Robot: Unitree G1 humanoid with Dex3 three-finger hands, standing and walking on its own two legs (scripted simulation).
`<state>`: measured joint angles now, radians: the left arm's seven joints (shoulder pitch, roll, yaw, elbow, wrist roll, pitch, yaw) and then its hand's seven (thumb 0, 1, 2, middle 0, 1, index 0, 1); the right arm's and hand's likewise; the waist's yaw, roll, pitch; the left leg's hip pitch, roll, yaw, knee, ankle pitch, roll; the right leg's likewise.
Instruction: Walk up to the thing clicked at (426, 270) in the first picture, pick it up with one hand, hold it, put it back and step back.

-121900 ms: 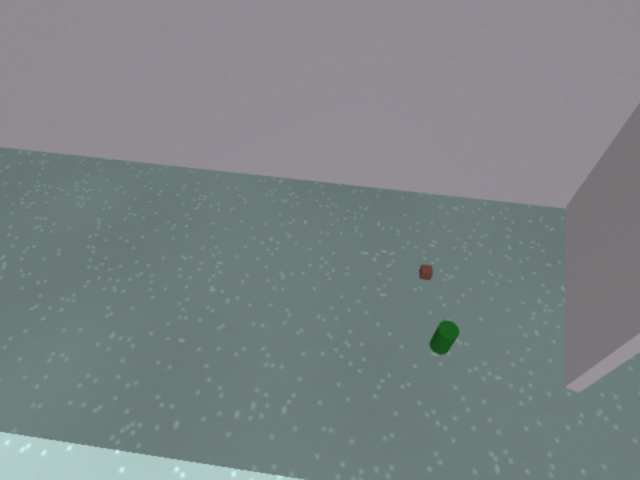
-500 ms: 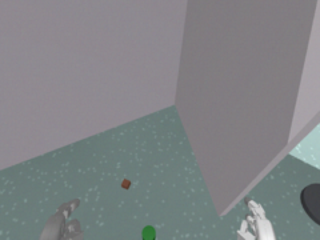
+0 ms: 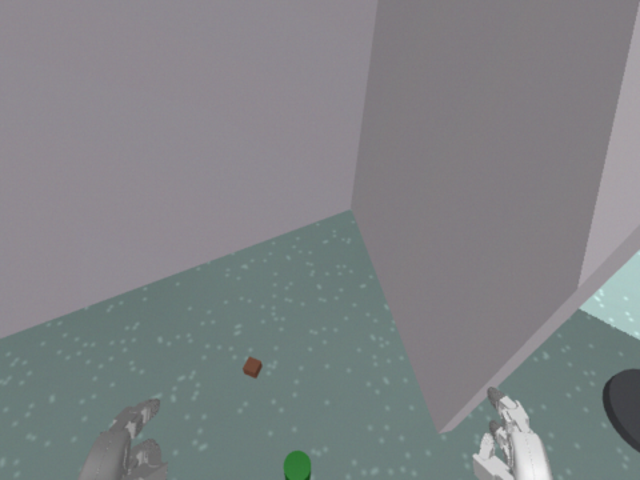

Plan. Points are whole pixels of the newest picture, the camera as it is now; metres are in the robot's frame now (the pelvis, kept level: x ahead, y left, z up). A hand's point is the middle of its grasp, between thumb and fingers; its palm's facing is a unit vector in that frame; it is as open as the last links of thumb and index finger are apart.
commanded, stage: home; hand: left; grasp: from above
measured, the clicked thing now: (252, 367) +0.55 +0.18 -0.69
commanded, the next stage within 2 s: stand in 0.74 s
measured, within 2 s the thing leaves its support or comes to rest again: neither
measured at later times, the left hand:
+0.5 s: hand (154, 476) +0.16 +0.19 -0.05, palm faces +0.03 -0.98 -0.21, open 7.4 cm
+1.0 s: hand out of the picture +0.14 +0.22 -0.09, palm faces +0.00 -0.95 -0.33, open 7.4 cm
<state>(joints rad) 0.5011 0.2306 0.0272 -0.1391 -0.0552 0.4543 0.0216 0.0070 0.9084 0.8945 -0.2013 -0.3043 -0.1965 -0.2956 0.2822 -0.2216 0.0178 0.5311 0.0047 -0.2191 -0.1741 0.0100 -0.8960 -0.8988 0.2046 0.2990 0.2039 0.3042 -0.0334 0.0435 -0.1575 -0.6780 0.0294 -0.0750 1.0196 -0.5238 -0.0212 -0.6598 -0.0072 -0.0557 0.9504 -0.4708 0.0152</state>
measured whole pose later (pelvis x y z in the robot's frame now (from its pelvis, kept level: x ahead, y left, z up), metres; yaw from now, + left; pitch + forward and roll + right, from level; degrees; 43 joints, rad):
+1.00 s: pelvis -0.02 +0.01 +0.02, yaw +0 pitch +2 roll +0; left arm 0.24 0.29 0.01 0.44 0.05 0.12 0.02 0.00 0.91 0.89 -0.20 -0.30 -0.20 -0.30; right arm 0.18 -0.28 0.00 0.77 -0.08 -0.06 -0.03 0.01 -0.90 -0.90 0.21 0.30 0.21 0.30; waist 0.02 -0.01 0.01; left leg -0.48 -0.01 -0.03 0.88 -0.45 0.00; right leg -0.49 -0.04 -0.02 0.87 -0.42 0.02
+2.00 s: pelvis -0.01 -0.01 +0.07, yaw +1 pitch -4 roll +0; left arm 0.14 0.31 0.03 1.15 0.02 -0.01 0.02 0.00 0.91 0.89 -0.20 -0.30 -0.20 -0.30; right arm 0.14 -0.32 -0.03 1.13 -0.03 0.00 -0.01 0.00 -0.90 -0.90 0.20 0.30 0.20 0.30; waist 0.02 0.02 0.07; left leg -0.10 0.01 -0.05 0.36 -0.20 -0.02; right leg -0.11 -0.03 -0.05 0.35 -0.18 0.01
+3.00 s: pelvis +0.00 -0.01 +0.07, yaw +0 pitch -3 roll +0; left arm 0.11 0.33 0.02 1.15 0.01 -0.01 0.00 0.00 0.91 0.89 -0.20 -0.30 -0.20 -0.30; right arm 0.12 -0.34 -0.01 1.14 -0.02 0.00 0.00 0.00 -0.90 -0.90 0.20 0.30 0.20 0.30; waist 0.01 0.01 0.05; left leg -0.09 0.02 -0.04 0.33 -0.19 -0.03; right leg -0.10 -0.02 -0.04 0.32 -0.18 0.01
